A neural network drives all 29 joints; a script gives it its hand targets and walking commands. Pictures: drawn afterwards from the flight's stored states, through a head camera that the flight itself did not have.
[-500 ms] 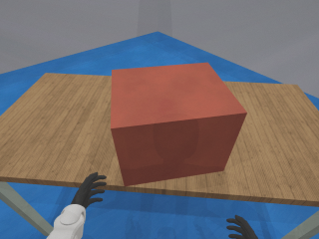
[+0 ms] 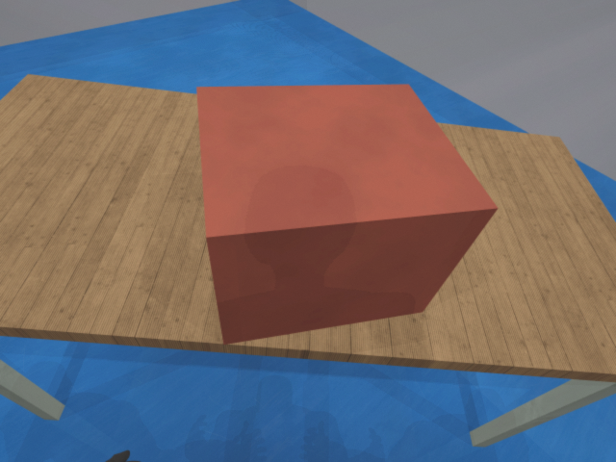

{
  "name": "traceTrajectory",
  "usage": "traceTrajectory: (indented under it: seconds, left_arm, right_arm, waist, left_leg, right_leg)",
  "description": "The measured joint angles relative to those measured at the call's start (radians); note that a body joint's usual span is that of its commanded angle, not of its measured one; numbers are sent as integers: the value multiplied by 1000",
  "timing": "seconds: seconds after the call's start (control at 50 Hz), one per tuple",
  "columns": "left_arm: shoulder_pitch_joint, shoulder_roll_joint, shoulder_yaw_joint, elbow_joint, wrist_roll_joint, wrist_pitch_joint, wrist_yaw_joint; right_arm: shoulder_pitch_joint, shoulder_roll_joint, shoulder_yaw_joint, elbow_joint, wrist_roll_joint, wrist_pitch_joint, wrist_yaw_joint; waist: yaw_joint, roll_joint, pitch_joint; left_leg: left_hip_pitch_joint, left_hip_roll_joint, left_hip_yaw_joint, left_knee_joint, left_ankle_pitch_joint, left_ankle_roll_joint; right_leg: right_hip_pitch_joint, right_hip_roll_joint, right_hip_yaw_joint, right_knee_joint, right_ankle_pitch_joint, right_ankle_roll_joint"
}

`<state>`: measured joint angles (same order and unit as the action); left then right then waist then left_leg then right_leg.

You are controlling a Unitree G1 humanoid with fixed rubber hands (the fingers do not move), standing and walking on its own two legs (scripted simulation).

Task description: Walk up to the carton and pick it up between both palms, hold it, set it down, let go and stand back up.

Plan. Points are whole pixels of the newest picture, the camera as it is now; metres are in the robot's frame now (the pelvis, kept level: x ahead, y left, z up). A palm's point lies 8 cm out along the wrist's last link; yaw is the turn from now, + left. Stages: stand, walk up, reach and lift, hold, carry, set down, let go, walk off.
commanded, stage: stand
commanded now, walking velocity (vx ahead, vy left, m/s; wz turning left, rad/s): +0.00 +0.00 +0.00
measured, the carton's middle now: (319, 209) +0.47 -0.01 +0.06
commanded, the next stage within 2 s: none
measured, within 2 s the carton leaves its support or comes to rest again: neither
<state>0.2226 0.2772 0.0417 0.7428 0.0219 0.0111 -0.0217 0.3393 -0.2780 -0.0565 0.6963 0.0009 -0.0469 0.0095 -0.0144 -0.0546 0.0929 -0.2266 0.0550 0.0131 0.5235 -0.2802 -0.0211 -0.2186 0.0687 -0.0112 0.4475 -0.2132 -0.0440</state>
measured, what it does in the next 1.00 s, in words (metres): shifts its weight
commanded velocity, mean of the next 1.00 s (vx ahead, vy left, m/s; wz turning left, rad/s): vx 0.00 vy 0.00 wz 0.00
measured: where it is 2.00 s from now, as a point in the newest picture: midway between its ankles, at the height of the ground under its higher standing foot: outside the picture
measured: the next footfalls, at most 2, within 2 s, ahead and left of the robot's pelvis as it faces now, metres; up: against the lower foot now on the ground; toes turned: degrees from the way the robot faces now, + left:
none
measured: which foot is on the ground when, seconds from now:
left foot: down 0.00-1.00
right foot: down 0.00-1.00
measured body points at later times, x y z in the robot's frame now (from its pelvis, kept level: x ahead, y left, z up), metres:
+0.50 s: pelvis +0.01 +0.06 +0.00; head +0.02 +0.09 +0.45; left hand +0.10 +0.32 -0.14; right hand +0.11 -0.19 -0.09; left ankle +0.00 +0.13 -0.74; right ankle +0.02 -0.09 -0.74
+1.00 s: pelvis +0.01 +0.07 +0.00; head +0.02 +0.09 +0.45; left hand +0.07 +0.32 -0.15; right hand +0.07 -0.19 -0.11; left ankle +0.00 +0.13 -0.74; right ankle +0.02 -0.09 -0.74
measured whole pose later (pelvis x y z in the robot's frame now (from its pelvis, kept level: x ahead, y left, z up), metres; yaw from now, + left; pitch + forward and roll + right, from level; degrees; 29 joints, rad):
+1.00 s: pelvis +0.01 +0.07 +0.00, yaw +1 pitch -2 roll +0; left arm 0.26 0.27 -0.01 0.92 0.02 0.00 0.02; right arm 0.38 -0.23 -0.01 0.72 0.00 -0.02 -0.02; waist 0.00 -0.07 0.04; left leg -0.15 -0.08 0.05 0.43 -0.25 0.09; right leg -0.19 -0.07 0.04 0.47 -0.25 0.07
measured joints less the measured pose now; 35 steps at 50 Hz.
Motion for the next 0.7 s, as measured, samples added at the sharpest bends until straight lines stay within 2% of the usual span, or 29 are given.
traceTrajectory:
  seconds: [0.42, 0.7]
  left_arm:
    - [5, -5, -38, 88, -1, -9, 19]
    - [32, -4, -49, 133, -1, -3, 33]
  right_arm:
    - [-1, 42, 64, -42, 4, 4, -17]
    - [21, 42, 56, -25, 2, 10, -22]
  waist:
    - [29, 8, -73]
    - [25, -21, -52]
  left_leg:
    - [37, -82, 41, -7, -24, 84]
    - [61, -129, 55, -48, -5, 115]
  right_leg:
    - [21, -81, 45, 22, -36, 87]
    - [24, -127, 61, 31, -44, 120]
